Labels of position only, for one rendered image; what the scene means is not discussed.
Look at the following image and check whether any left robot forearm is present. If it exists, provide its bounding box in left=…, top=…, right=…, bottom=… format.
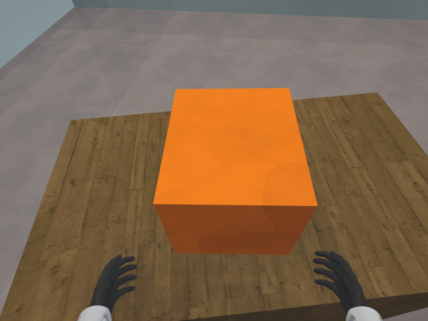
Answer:
left=78, top=306, right=112, bottom=321

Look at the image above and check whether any pedestal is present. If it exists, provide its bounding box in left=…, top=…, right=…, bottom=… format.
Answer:
left=0, top=92, right=428, bottom=321

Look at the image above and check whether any carton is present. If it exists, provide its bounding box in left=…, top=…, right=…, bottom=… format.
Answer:
left=153, top=88, right=318, bottom=255

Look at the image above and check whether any left robot hand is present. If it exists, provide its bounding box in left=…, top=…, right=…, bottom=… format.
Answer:
left=89, top=255, right=137, bottom=314

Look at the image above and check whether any right robot forearm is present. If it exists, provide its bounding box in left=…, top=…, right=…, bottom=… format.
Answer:
left=346, top=306, right=383, bottom=321

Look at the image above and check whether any right robot hand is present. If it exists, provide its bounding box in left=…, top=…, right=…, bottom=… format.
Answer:
left=313, top=251, right=369, bottom=314

